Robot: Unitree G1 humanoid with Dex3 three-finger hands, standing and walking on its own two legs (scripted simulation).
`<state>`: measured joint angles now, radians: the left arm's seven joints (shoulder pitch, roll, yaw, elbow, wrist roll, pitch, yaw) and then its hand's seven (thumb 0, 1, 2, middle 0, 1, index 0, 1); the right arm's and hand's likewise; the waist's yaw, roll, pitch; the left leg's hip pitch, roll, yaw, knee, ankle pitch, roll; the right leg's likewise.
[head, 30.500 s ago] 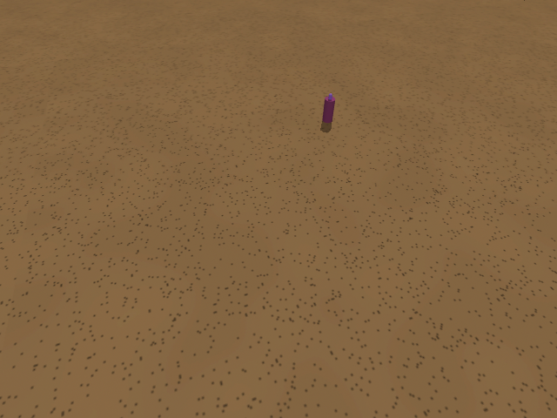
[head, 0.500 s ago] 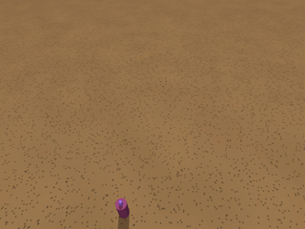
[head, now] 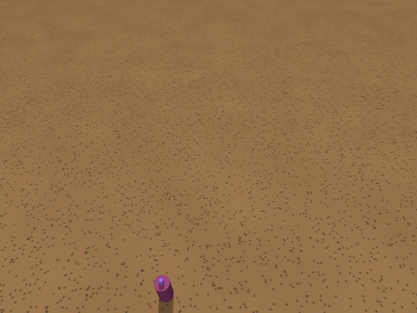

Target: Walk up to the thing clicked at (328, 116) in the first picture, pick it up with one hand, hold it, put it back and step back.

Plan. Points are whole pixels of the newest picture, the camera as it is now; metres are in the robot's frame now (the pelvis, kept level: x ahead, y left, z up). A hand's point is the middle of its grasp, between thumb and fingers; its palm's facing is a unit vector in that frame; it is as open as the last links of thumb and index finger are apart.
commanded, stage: stand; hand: left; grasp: from the side
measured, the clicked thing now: (163, 287) +0.41 +0.21 -0.69
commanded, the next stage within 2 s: step back in 0.38 s
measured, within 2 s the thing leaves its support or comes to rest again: neither
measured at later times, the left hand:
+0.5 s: hand out of the picture +0.07 +0.26 -0.16, palm faces +0.00 -0.93 -0.36, open 7.4 cm
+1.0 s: hand out of the picture +0.06 +0.30 -0.18, palm faces -0.11 -0.93 -0.36, open 7.4 cm
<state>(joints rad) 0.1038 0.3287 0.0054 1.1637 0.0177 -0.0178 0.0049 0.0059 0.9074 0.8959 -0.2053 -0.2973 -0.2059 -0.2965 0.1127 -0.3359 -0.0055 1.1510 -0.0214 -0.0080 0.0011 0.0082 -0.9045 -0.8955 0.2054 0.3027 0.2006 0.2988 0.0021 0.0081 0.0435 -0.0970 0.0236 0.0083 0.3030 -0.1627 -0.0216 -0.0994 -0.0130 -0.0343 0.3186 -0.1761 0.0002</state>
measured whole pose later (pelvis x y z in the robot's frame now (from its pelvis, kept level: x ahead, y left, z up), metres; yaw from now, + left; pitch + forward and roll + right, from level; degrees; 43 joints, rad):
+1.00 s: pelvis -0.08 +0.06 -0.02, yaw -3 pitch -1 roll +0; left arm 0.07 0.37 0.05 0.89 0.02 0.06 0.02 0.01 0.91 0.90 -0.21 -0.30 -0.21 -0.30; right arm 0.13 -0.35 -0.05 0.90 -0.03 0.02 -0.02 0.01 -0.90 -0.90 0.21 0.30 0.20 0.30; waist -0.03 -0.03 0.20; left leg -0.28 -0.05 0.04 0.60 -0.30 0.08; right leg -0.36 0.07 0.11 0.89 -0.46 0.00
